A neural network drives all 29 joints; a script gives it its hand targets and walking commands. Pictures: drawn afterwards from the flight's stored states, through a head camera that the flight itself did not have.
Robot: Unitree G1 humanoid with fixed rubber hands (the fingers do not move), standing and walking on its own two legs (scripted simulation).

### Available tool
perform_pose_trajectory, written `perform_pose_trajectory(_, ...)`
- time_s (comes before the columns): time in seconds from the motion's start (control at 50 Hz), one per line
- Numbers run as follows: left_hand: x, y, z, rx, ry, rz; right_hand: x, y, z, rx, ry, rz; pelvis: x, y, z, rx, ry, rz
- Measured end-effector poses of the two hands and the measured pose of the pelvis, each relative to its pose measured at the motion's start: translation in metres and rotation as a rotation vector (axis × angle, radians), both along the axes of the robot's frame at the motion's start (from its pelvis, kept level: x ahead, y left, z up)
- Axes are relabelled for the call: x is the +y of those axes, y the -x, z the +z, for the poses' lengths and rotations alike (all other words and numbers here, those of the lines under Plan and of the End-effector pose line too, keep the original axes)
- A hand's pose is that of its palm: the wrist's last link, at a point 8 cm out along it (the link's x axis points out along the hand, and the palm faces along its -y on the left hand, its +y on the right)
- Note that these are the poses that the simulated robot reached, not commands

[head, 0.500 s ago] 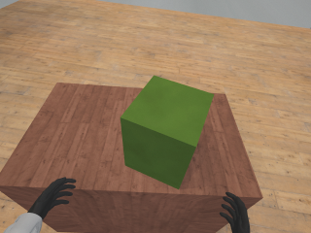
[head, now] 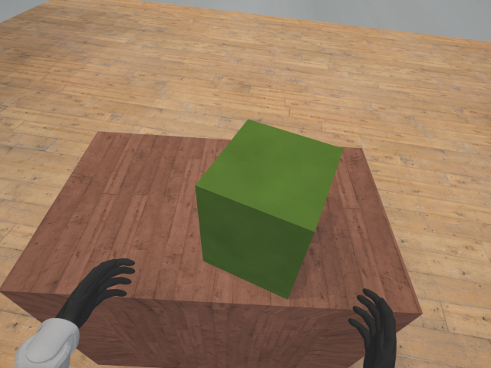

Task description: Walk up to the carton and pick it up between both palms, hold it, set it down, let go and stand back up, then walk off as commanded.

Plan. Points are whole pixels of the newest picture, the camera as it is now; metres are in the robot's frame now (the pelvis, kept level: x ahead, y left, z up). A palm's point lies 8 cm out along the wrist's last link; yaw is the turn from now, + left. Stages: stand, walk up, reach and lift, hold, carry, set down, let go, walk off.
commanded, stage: reach and lift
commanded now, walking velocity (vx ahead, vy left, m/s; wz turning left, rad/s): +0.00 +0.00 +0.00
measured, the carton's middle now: (267, 209) +0.42 -0.01 -0.01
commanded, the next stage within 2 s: none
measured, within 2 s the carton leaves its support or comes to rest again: neither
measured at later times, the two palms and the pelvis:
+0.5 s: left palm (99, 254) +0.27 +0.26 +0.04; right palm (371, 302) +0.22 -0.16 +0.04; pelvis +0.01 +0.00 +0.00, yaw +0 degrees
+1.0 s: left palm (115, 195) +0.34 +0.24 +0.10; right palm (366, 250) +0.28 -0.15 +0.09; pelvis +0.01 +0.01 +0.00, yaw -1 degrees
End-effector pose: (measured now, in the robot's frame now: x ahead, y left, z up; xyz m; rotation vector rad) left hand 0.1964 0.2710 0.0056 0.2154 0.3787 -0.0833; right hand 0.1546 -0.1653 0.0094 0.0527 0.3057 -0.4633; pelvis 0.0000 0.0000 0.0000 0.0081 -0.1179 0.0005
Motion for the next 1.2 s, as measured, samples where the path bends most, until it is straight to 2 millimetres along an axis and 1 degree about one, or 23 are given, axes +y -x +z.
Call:
perform_pose_trajectory(0.1, -0.006, -0.018, 0.012, -0.035, 0.015, -0.006, 0.0, -0.008, 0.007, -0.003, -0.005, -0.003, 0.0, -0.001, 0.0, 0.001, 0.0, 0.0)
perform_pose_trajectory(0.24, -0.009, -0.042, 0.023, -0.053, 0.03, 0.003, 0.001, -0.034, 0.02, -0.03, 0.003, 0.017, 0.0, -0.003, 0.0, 0.005, 0.0, 0.0)
perform_pose_trajectory(0.44, -0.011, -0.061, 0.032, -0.052, 0.036, 0.007, 0.002, -0.059, 0.029, -0.036, 0.001, 0.035, -0.001, -0.007, 0.0, 0.011, -0.001, -0.002)
perform_pose_trajectory(0.68, -0.016, -0.097, 0.061, -0.088, 0.045, 0.009, 0.007, -0.091, 0.048, -0.052, 0.011, 0.092, 0.001, -0.006, 0.0, 0.012, 0.0, -0.004)
perform_pose_trajectory(0.76, -0.018, -0.11, 0.071, -0.098, 0.051, 0.0, 0.01, -0.103, 0.058, -0.066, 0.02, 0.106, 0.002, -0.007, 0.001, 0.016, 0.002, -0.005)
perform_pose_trajectory(0.9, -0.023, -0.128, 0.081, -0.088, 0.058, -0.017, 0.012, -0.115, 0.069, -0.075, 0.012, 0.109, 0.007, -0.006, 0.002, 0.023, 0.007, -0.009)
perform_pose_trajectory(0.98, -0.026, -0.14, 0.093, -0.104, 0.062, -0.023, 0.014, -0.124, 0.078, -0.082, 0.026, 0.12, 0.009, -0.005, 0.002, 0.025, 0.009, -0.011)
perform_pose_trajectory(1.1, -0.036, -0.161, 0.116, -0.147, 0.073, -0.049, 0.017, -0.139, 0.093, -0.093, 0.031, 0.139, 0.012, -0.004, 0.003, 0.026, 0.012, -0.012)
perform_pose_trajectory(1.2, -0.045, -0.176, 0.128, -0.151, 0.088, -0.075, 0.018, -0.149, 0.096, -0.068, 0.042, 0.143, 0.013, -0.005, 0.003, 0.031, 0.014, -0.013)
